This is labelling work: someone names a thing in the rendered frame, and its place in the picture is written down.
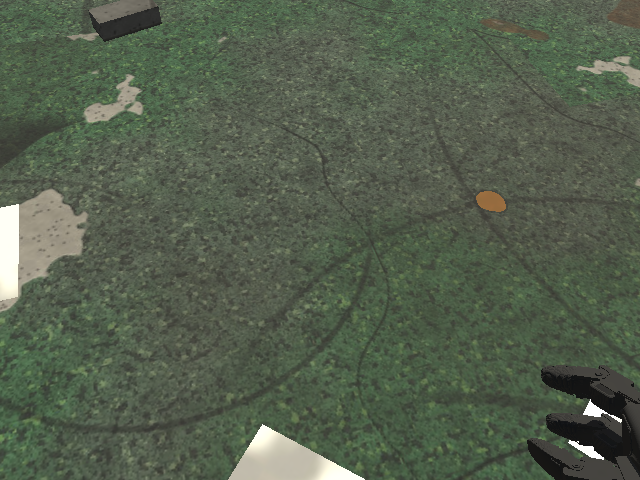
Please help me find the right robot hand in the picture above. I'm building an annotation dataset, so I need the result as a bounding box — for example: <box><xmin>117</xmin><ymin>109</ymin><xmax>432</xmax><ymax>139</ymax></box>
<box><xmin>527</xmin><ymin>365</ymin><xmax>640</xmax><ymax>480</ymax></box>

